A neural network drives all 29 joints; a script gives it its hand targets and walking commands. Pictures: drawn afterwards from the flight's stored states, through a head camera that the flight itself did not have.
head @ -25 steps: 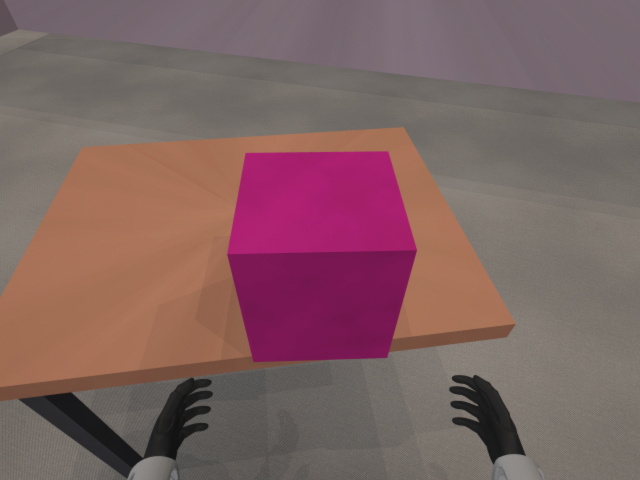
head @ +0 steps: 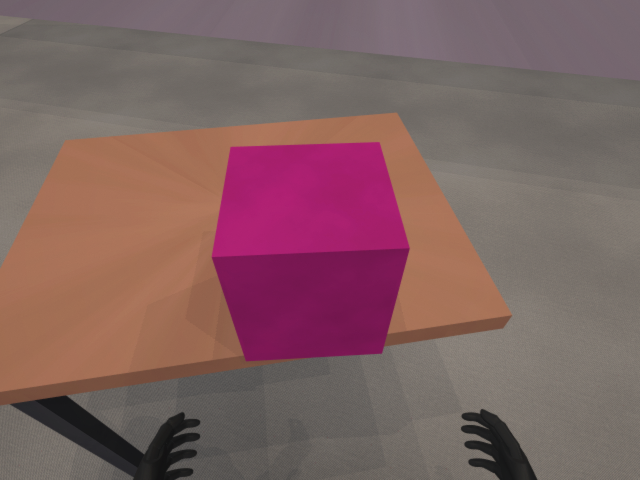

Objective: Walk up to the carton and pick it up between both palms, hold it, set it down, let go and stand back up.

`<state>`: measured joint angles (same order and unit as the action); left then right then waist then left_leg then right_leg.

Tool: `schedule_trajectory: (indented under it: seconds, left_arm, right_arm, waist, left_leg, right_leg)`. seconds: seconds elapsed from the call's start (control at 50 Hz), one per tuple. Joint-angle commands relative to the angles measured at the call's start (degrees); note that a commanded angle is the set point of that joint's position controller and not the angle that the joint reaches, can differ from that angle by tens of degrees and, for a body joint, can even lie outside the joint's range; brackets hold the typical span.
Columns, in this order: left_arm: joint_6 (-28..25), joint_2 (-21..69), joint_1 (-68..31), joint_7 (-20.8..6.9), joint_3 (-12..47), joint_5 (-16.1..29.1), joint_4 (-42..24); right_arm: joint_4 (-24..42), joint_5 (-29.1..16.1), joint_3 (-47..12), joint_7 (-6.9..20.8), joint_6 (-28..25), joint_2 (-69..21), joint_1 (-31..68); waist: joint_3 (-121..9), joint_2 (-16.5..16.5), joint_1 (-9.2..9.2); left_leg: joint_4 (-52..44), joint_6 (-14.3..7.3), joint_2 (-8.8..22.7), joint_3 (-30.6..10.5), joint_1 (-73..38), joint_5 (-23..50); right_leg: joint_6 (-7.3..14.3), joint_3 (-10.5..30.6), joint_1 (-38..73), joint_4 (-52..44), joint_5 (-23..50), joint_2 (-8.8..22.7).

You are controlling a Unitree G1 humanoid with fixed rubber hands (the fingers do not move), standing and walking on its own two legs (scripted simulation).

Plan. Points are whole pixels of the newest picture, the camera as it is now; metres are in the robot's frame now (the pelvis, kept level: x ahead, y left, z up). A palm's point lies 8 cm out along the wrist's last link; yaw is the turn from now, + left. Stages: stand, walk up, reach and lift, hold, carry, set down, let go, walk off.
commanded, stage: let go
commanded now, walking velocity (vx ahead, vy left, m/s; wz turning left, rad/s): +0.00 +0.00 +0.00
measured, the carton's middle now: (310, 255) +0.42 +0.04 +0.04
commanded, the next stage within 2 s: stand in 0.42 s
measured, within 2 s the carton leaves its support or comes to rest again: neither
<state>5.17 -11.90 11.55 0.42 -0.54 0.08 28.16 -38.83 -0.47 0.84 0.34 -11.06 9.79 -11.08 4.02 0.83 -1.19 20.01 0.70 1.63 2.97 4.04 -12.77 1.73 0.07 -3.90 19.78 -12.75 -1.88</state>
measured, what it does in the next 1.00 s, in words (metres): stands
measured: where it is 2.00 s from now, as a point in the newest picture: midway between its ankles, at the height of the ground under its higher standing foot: outside the picture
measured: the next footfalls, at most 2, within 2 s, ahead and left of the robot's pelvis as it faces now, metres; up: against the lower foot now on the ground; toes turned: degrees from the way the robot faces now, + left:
none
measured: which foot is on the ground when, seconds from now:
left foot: down 0.00-1.00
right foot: down 0.00-1.00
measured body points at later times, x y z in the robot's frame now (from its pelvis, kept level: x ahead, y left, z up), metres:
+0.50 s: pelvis -0.01 +0.00 +0.00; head +0.00 +0.00 +0.45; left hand +0.17 +0.23 -0.09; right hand +0.16 -0.23 -0.09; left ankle -0.02 +0.12 -0.75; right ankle -0.02 -0.10 -0.75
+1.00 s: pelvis -0.02 +0.00 -0.02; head -0.02 +0.00 +0.43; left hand -0.01 +0.27 -0.14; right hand +0.09 -0.22 -0.15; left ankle -0.02 +0.12 -0.75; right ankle -0.02 -0.10 -0.75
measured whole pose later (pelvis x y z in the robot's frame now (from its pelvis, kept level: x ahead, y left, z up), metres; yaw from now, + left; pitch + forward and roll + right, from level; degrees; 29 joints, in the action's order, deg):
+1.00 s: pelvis -0.02 +0.00 -0.02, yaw +10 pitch +1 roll -1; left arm 1.4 -12.8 19.7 1.2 -2.1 -1.6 43.5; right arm -44.8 2.0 1.5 0.3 -0.2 11.6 -19.3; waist -2.1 -1.1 -1.1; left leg 34.8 0.2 -1.7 -5.8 19.9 -16.0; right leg 1.2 -9.9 -14.7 32.2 -18.7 1.8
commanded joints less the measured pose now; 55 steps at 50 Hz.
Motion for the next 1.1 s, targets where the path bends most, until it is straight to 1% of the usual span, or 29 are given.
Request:
schedule_trajectory:
  seconds: [0.0, 0.12, 0.18, 0.22, 0.34, 0.42, 0.44, 0.46, 0.48, 0.52, 0.54, 0.56, 0.58, 0.6, 0.64, 0.66, 0.68, 0.7, 0.72, 0.76, 0.78, 0.82, 0.84, 0.88, 0.94, 0.98, 1.02, 1.06, 1.08]
  left_arm:
    - [-0.5, -5.1, -3.7, 0.0, -2.4, -0.3, -5.8]
    - [0.6, -5.2, -4.6, 0.0, -2.3, -1.0, -5.9]
    - [0.3, -4.0, -4.7, 0.1, -1.9, -0.8, -5.0]
    - [0.2, -4.7, -5.1, 0.4, -1.8, -0.9, -5.1]
    - [-0.3, -4.6, -6.4, 0.4, -1.8, -0.5, -4.7]
    - [-0.5, -5.3, -5.7, 0.5, -1.7, -0.7, -5.4]
    - [-0.3, -5.0, -5.9, 0.4, -1.5, -0.7, -5.2]
    - [-3.1, -8.8, -1.5, -0.1, -4.2, -4.4, 0.0]
    - [-3.8, -9.5, 1.8, -0.5, -4.3, -3.7, 0.9]
    - [-5.2, -7.9, 1.4, -0.6, -3.7, -3.1, 1.5]
    - [-5.5, -8.0, 2.3, -0.5, -3.5, -3.0, 2.3]
    - [-5.6, -6.8, 0.6, -0.3, -3.1, -3.0, 2.3]
    - [-5.4, -6.2, 0.2, -0.2, -2.9, -2.7, 2.7]
    - [-5.3, -5.7, 0.8, -0.1, -2.9, -2.1, 3.0]
    - [-5.8, -6.0, 1.4, -0.2, -2.6, -1.9, 3.5]
    - [-6.0, -7.9, 1.6, 0.2, -3.1, -2.4, 3.8]
    - [-6.1, -8.0, 0.0, 0.5, -3.2, -2.4, 4.3]
    - [-6.1, -7.5, 0.6, 0.5, -3.2, -2.3, 4.4]
    - [-6.0, -8.1, 1.7, 0.5, -3.4, -2.1, 4.7]
    - [-5.9, -8.7, 2.1, 0.7, -3.7, -1.8, 5.9]
    - [-5.7, -8.3, 3.2, 0.7, -3.7, -1.7, 7.0]
    - [-5.6, -8.4, 6.7, 1.0, -3.5, -1.6, 8.7]
    - [-5.2, -7.0, 6.5, 1.1, -3.1, -1.8, 9.0]
    - [-4.8, -7.1, 9.1, 1.0, -3.4, -1.7, 10.4]
    - [-4.7, -7.9, 9.7, 1.1, -3.6, -1.7, 11.4]
    - [-4.7, -7.6, 9.5, 0.8, -3.7, -1.7, 12.9]
    - [-5.0, -6.4, 10.0, 1.2, -3.2, -2.0, 13.8]
    - [-5.1, -7.0, 9.7, 1.2, -3.5, -1.7, 14.7]
    - [-5.0, -8.3, 9.6, 1.1, -3.6, -2.1, 15.1]
  right_arm:
    - [4.5, -0.3, 1.1, 0.0, -2.4, 6.2, 2.6]
    - [3.1, 0.1, 2.3, 0.3, -2.0, 6.8, 3.4]
    - [3.8, 1.2, 2.2, 0.9, -2.3, 7.0, 4.0]
    - [3.6, 1.1, 3.0, 1.0, -2.0, 6.9, 4.6]
    - [3.9, 1.8, 3.0, 1.0, -2.2, 6.9, 4.4]
    - [3.4, 1.4, 3.1, 0.9, -2.5, 7.5, 3.9]
    - [2.8, 1.4, 3.0, 0.8, -2.4, 6.8, 3.8]
    - [-0.9, 1.4, 3.5, 0.1, 4.4, 8.6, -3.7]
    - [-0.7, 2.0, 3.4, 0.4, 7.3, 9.7, -5.4]
    - [1.3, 1.9, 2.9, 0.7, 8.7, 8.6, -2.3]
    - [1.2, 2.2, 2.7, 0.8, 9.0, 8.5, -3.7]
    - [1.1, 2.2, 2.9, 0.8, 9.2, 8.4, -3.5]
    - [1.2, 2.4, 2.9, 1.1, 9.1, 8.4, -4.3]
    - [0.9, 2.6, 2.8, 1.1, 9.1, 8.3, -4.2]
    - [1.1, 3.0, 3.1, 1.1, 9.5, 9.5, -2.7]
    - [0.7, 2.9, 2.9, 1.1, 9.3, 9.0, -5.4]
    - [0.6, 2.5, 2.8, 1.0, 9.2, 7.8, -5.8]
    - [0.5, 3.0, 2.8, 1.1, 9.1, 9.1, -6.1]
    - [0.5, 2.6, 2.7, 1.1, 9.2, 8.4, -4.9]
    - [-0.5, 2.6, 2.7, 1.3, 8.9, 8.1, -8.5]
    - [-1.0, 2.9, 2.8, 0.9, 9.0, 8.4, -9.5]
    - [-1.9, 2.7, 2.9, 0.4, 9.4, 9.1, -9.6]
    - [-1.9, 2.7, 2.9, 0.1, 9.6, 9.6, -10.0]
    - [-2.3, 2.6, 2.4, 0.1, 9.7, 8.5, -9.2]
    - [-2.1, 2.6, 2.4, -0.5, 9.9, 9.0, -8.9]
    - [-2.6, 2.2, 2.1, -0.5, 10.0, 8.4, -9.7]
    - [-2.4, 2.3, 2.3, -1.0, 10.6, 8.5, -9.1]
    - [-3.1, 2.5, 2.7, -0.7, 10.5, 9.5, -10.3]
    - [-3.4, 2.4, 2.4, -0.8, 10.6, 8.1, -10.2]
  waist:
    - [-6.6, -1.8, 0.05]
    - [-5.2, -2.4, 0.67]
    - [-6.2, -0.3, 0.55]
    - [-5.3, -1.1, 0.36]
    - [-6.7, 1.4, 0.45]
    - [-6.8, -0.3, 1.23]
    - [-6.6, 0.0, 0.59]
    - [-7.1, -6.8, -0.18]
    - [-6.6, -5.6, 0.03]
    - [-9.6, -4.7, -0.49]
    - [-9.6, -4.3, -0.27]
    - [-7.7, -2.4, 0.44]
    - [-8.3, -3.5, 0.82]
    - [-7.6, -0.5, 0.95]
    - [-6.1, -0.6, -0.09]
    - [-7.0, -0.7, 0.81]
    - [-6.6, 1.4, 1.74]
    - [-7.5, 2.1, 1.2]
    - [-7.9, 1.2, 0.46]
    - [-9.7, 2.0, 1.72]
    - [-8.6, 2.1, 1.44]
    - [-9.4, -1.5, 0.53]
    - [-5.7, -5.0, 0.82]
    - [-5.8, -4.8, -0.43]
    - [-4.1, -6.8, -0.34]
    - [-3.0, -2.1, 0.32]
    - [-2.4, -2.9, 0.45]
    - [-1.2, -1.0, 1.12]
    - [-0.3, -0.6, 1.11]
  left_leg:
    - [0.6, 1.0, -1.0, 1.0, -6.9, 18.6]
    - [0.8, 1.3, -1.1, 0.9, -7.1, 16.8]
    - [1.0, 1.1, -0.9, 1.2, -6.6, 15.1]
    - [1.0, 1.0, -1.0, 1.0, -5.8, 15.3]
    - [1.2, 0.3, -1.3, 1.2, -4.7, 12.8]
    - [1.6, 0.6, -1.5, 1.2, -5.3, 14.1]
    - [1.6, 0.4, -1.4, 1.1, -5.2, 13.8]
    - [4.2, -1.3, 5.7, -6.4, 9.5, 25.7]
    - [5.0, -1.5, 5.2, -6.9, 14.7, 19.5]
    - [7.3, -1.1, 4.5, -6.0, 13.7, 20.3]
    - [7.6, -1.0, 3.9, -6.3, 13.5, 15.1]
    - [7.4, -0.9, 3.5, -7.4, 16.7, 13.7]
    - [7.6, -1.0, 2.9, -7.2, 17.3, 11.8]
    - [7.6, -1.0, 2.5, -7.9, 16.6, 9.3]
    - [9.7, -1.2, 2.4, -8.3, 15.9, 9.6]
    - [9.4, -1.7, 2.2, -8.6, 18.2, 9.5]
    - [10.0, -1.4, 1.5, -8.7, 18.9, 8.3]
    - [11.0, -1.5, 1.5, -8.6, 18.5, 9.4]
    - [11.7, -1.7, 1.1, -8.0, 17.5, 9.3]
    - [12.1, -1.6, 0.7, -8.5, 17.5, 9.1]
    - [12.5, -1.4, 0.5, -8.7, 18.1, 8.6]
    - [11.3, -2.1, 1.4, -9.8, 15.8, 12.8]
    - [9.9, -2.6, 1.9, -11.8, 18.2, 12.9]
    - [7.5, -3.4, 2.3, -14.5, 21.2, 10.1]
    - [5.7, -3.8, 2.2, -16.4, 22.6, 5.8]
    - [5.2, -3.3, 1.6, -16.3, 22.6, 1.9]
    - [6.5, -2.9, 0.1, -13.8, 20.3, 0.5]
    - [7.4, -2.4, -0.7, -12.7, 21.1, -1.7]
    - [8.2, -2.5, -1.1, -12.0, 20.3, 0.1]
  right_leg:
    - [-1.0, -0.6, -3.8, -3.3, 14.1, 0.9]
    - [-0.8, -1.3, -6.0, -3.7, 11.5, 0.9]
    - [-1.1, -1.6, -6.9, -3.4, 10.7, 0.9]
    - [-0.9, -1.5, -6.4, -3.0, 10.1, 0.7]
    - [-1.6, -1.1, -6.0, -2.3, 11.5, 1.4]
    - [-1.6, -0.8, -5.4, -1.6, 13.5, 1.5]
    - [-1.8, -0.8, -5.6, -2.1, 12.9, 1.6]
    - [-1.8, 1.6, -0.5, 3.7, 7.2, 5.9]
    - [-1.4, 1.2, 2.0, 3.9, 2.6, 5.7]
    - [-1.0, 0.7, 0.2, 6.5, 9.6, 6.7]
    - [-0.7, 0.3, -2.0, 5.9, 5.8, 6.7]
    - [-0.9, -0.2, -1.5, 5.7, 6.5, 7.4]
    - [-0.2, -0.2, -2.9, 5.7, 5.3, 8.1]
    - [-0.2, 0.2, -5.4, 5.0, 1.2, 7.9]
    - [0.2, -0.1, -8.8, 3.2, -2.3, 8.3]
    - [0.6, -0.6, -6.0, 4.6, -1.6, 8.5]
    - [0.9, -0.3, -6.7, 4.3, -1.9, 8.7]
    - [1.4, -0.3, -6.1, 4.4, -0.6, 9.2]
    - [1.5, -0.4, -7.7, 4.1, -2.0, 9.5]
    - [2.1, -1.3, -6.2, 4.8, -0.9, 9.5]
    - [2.3, -1.2, -7.2, 4.0, -1.8, 9.7]
    - [2.0, -2.5, -7.7, 5.9, -2.9, 9.0]
    - [1.7, -2.8, -8.3, 6.8, -3.9, 8.4]
    - [0.9, -3.8, -5.4, 7.6, -4.2, 7.0]
    - [0.7, -3.5, -6.0, 7.0, -5.6, 7.4]
    - [0.7, -4.0, -7.2, 6.2, -6.3, 7.2]
    - [1.4, -2.7, -10.5, 3.2, -8.8, 9.1]
    - [1.9, -2.1, -11.7, 1.2, -12.2, 9.9]
    - [1.9, -1.9, -12.9, 0.4, -13.7, 10.5]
